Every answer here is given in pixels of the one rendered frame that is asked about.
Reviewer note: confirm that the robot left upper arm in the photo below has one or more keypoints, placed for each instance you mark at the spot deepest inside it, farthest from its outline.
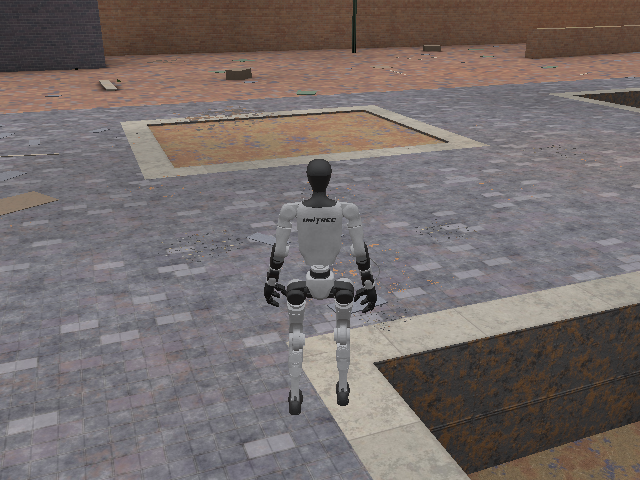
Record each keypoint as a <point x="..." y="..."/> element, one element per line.
<point x="288" y="212"/>

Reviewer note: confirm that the right robot thigh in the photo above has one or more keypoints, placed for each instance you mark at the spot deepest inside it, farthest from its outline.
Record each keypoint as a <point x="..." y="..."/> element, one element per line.
<point x="343" y="297"/>

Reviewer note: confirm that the robot left foot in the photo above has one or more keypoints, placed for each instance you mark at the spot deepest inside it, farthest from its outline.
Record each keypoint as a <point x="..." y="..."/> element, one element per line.
<point x="295" y="406"/>

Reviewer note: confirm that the right robot hand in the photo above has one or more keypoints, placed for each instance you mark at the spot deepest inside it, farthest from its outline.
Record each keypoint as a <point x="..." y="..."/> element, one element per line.
<point x="371" y="298"/>

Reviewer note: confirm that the robot right forearm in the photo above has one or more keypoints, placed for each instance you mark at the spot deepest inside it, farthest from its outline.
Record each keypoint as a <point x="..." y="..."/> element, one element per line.
<point x="365" y="270"/>

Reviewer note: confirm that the robot left forearm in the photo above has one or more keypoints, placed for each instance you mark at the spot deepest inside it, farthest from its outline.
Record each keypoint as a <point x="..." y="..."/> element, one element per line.
<point x="274" y="268"/>

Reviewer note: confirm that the robot right upper arm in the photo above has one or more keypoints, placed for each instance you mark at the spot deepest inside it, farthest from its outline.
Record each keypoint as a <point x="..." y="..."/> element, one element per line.
<point x="350" y="211"/>

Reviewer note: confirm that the left robot hand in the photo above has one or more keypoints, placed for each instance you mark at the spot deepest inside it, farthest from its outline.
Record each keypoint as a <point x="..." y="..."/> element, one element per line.
<point x="269" y="290"/>

